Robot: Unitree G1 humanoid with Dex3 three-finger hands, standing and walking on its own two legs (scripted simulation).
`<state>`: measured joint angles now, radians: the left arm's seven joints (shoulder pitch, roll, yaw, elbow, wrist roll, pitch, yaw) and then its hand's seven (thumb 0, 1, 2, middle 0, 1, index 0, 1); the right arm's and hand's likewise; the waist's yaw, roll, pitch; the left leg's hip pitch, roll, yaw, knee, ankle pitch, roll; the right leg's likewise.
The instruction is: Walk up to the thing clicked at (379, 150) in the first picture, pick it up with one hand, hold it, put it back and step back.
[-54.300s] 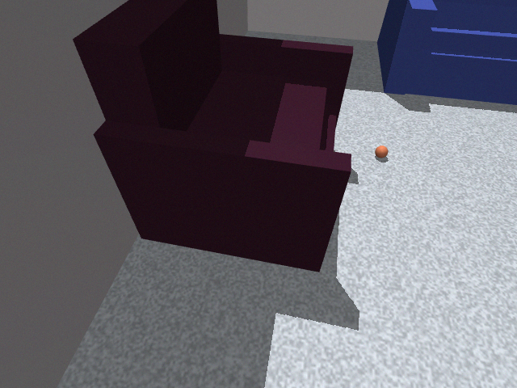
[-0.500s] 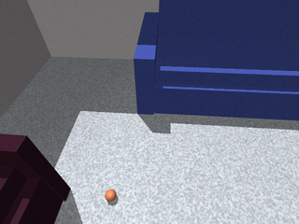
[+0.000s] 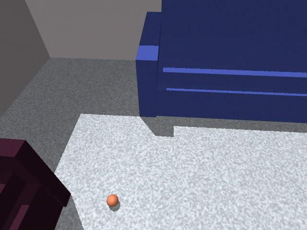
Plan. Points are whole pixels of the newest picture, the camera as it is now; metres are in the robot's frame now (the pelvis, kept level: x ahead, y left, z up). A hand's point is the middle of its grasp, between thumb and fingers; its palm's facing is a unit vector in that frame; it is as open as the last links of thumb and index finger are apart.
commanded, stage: stand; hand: left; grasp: from above
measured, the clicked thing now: (112, 200) +0.47 +0.25 -0.75
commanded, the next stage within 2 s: step back in 0.52 s
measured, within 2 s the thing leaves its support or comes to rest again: neither
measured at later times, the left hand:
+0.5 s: hand out of the picture +0.08 +0.25 -0.16, palm faces -0.01 -0.94 -0.33, open 7.4 cm
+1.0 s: hand out of the picture +0.00 +0.24 -0.16, palm faces -0.04 -0.90 -0.43, open 7.4 cm
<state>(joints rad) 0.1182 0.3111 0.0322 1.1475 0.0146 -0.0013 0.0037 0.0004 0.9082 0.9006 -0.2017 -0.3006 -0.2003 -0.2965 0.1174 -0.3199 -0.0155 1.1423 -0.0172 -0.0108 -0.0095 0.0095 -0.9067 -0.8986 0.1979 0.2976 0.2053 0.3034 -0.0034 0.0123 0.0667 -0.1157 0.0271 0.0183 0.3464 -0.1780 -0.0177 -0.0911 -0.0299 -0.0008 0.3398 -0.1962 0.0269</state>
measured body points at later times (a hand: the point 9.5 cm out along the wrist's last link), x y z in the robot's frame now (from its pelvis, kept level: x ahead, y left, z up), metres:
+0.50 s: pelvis +0.00 +0.00 +0.00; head +0.02 -0.01 +0.45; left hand +0.08 +0.29 -0.13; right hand +0.07 -0.30 -0.14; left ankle +0.01 +0.13 -0.75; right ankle +0.00 -0.14 -0.75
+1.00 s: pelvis -0.08 -0.03 -0.02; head -0.01 -0.06 +0.42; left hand +0.00 +0.29 -0.13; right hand +0.04 -0.35 -0.16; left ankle -0.08 +0.12 -0.67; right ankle -0.03 -0.13 -0.75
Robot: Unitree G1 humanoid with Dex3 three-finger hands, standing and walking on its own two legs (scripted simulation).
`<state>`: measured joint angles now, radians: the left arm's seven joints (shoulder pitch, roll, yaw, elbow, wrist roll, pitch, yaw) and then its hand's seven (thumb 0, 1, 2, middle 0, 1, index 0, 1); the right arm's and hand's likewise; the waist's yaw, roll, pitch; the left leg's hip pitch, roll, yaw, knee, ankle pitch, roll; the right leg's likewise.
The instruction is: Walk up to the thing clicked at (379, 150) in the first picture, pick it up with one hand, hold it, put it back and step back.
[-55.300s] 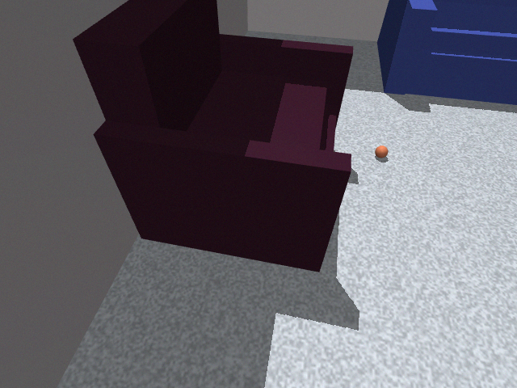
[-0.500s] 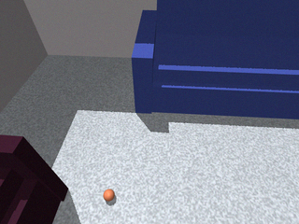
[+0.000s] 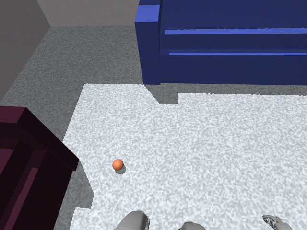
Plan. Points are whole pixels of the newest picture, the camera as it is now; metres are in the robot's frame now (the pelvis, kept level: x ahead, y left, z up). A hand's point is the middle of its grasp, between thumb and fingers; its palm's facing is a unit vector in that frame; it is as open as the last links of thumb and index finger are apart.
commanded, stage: step back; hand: left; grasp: from above
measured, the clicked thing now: (117, 164) +0.55 +0.29 -0.72
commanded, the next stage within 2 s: none
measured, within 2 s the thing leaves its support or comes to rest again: neither
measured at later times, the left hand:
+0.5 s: hand out of the picture -0.04 +0.32 -0.15, palm faces +0.01 -0.92 -0.38, open 7.4 cm
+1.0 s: hand out of the picture -0.13 +0.30 -0.13, palm faces -0.02 -0.91 -0.42, open 7.4 cm
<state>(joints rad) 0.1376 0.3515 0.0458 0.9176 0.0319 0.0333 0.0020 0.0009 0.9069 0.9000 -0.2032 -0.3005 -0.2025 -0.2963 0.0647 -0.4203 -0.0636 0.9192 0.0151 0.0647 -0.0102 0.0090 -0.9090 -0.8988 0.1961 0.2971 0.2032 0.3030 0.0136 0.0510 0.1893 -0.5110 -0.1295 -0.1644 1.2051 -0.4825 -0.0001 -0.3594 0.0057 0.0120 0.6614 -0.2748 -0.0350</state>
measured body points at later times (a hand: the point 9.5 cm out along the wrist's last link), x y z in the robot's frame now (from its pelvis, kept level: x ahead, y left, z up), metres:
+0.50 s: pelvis -0.12 +0.04 +0.01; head -0.06 +0.06 +0.45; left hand -0.04 +0.36 -0.12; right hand -0.01 -0.27 -0.10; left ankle -0.09 +0.13 -0.72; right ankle -0.15 -0.10 -0.64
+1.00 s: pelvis -0.27 +0.03 -0.01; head -0.21 +0.03 +0.44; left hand -0.13 +0.34 -0.10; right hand -0.21 -0.29 -0.13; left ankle -0.29 +0.16 -0.72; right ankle -0.20 -0.09 -0.72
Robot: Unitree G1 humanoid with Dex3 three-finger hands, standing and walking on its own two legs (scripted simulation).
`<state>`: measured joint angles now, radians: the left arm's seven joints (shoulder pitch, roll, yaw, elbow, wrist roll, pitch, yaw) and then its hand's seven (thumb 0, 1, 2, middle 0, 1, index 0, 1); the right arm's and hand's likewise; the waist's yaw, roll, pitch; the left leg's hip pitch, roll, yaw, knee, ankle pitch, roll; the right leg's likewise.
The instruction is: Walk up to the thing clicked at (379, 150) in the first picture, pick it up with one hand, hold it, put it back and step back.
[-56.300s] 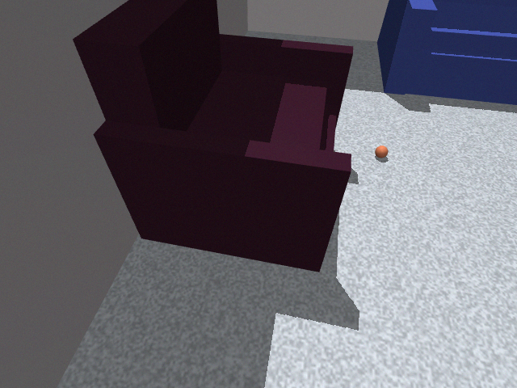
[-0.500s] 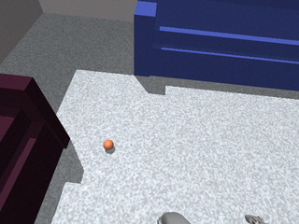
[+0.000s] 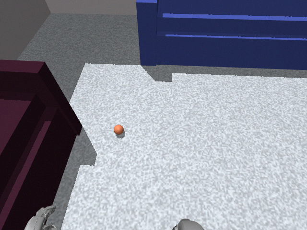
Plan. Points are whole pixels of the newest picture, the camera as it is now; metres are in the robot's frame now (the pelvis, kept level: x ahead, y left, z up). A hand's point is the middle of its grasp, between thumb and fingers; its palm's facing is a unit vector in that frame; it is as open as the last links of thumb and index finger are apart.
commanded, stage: step back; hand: left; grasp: from above
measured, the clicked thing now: (118, 129) +0.82 +0.25 -0.72
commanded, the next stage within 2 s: stand in 1.82 s
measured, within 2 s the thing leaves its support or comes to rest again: neither
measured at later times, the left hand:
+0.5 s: hand out of the picture -0.08 +0.25 -0.13, palm faces -0.05 -0.91 -0.42, open 7.4 cm
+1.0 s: hand out of the picture -0.25 +0.25 -0.14, palm faces -0.04 -0.92 -0.38, open 7.4 cm
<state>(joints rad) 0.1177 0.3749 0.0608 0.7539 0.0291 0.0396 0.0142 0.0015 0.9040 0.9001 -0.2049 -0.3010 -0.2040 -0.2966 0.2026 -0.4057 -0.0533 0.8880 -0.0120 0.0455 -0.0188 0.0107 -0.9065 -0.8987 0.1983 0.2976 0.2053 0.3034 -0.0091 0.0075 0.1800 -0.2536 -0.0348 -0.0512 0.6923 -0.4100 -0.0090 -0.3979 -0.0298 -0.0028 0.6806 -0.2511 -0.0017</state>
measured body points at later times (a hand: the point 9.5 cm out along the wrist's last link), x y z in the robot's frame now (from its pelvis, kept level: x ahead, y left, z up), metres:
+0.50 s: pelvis -0.17 -0.01 +0.01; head -0.12 -0.03 +0.45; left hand -0.08 +0.30 -0.10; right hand -0.07 -0.34 -0.11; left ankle -0.16 +0.12 -0.65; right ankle -0.14 -0.14 -0.72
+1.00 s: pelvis -0.31 -0.01 +0.01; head -0.30 -0.02 +0.46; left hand -0.25 +0.30 -0.11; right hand -0.22 -0.33 -0.11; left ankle -0.25 +0.11 -0.70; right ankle -0.30 -0.13 -0.72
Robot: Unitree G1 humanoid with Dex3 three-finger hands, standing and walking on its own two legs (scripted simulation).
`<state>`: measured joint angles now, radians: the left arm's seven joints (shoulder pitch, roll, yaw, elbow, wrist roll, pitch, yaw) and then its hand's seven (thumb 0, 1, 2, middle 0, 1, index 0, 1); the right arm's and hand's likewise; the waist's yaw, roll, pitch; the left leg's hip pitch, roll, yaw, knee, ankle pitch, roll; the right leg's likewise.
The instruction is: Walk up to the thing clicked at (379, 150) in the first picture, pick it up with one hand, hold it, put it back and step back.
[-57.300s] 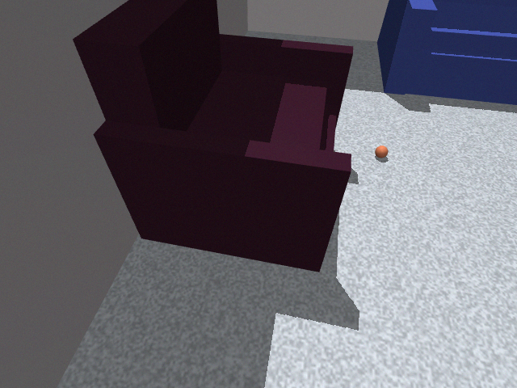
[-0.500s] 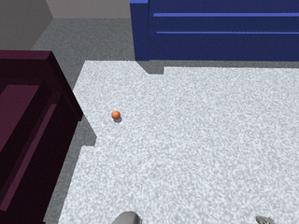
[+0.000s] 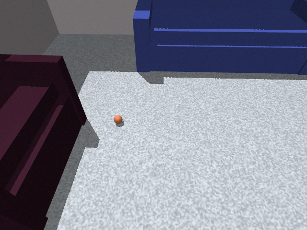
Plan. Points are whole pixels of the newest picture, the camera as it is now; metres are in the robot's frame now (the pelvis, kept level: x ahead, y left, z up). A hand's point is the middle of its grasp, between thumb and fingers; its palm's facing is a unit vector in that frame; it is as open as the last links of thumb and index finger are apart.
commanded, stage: step back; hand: left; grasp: from above
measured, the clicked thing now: (118, 119) +1.11 +0.33 -0.73
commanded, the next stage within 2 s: stand in 0.82 s
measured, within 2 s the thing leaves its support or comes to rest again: neither
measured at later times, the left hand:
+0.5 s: hand out of the picture +0.10 +0.28 -0.14, palm faces +0.02 -0.92 -0.39, open 7.4 cm
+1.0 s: hand out of the picture +0.15 +0.27 -0.14, palm faces +0.03 -0.94 -0.33, open 7.4 cm
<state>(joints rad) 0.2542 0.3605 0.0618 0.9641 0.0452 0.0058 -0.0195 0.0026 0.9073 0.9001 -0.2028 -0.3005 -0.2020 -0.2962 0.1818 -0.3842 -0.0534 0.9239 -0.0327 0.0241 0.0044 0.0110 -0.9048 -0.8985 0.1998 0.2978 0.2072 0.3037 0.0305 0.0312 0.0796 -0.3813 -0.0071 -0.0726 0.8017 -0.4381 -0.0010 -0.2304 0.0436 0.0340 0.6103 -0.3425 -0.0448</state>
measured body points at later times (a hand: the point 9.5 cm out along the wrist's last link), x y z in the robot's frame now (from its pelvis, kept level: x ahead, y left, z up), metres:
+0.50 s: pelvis +0.02 +0.00 +0.00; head +0.04 +0.00 +0.45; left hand +0.10 +0.32 -0.11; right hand +0.07 -0.31 -0.13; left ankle +0.02 +0.13 -0.72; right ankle +0.05 -0.12 -0.73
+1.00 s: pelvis +0.06 +0.02 +0.02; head +0.08 +0.02 +0.46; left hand +0.15 +0.32 -0.12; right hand +0.20 -0.27 -0.11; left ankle +0.06 +0.13 -0.73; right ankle +0.05 -0.12 -0.73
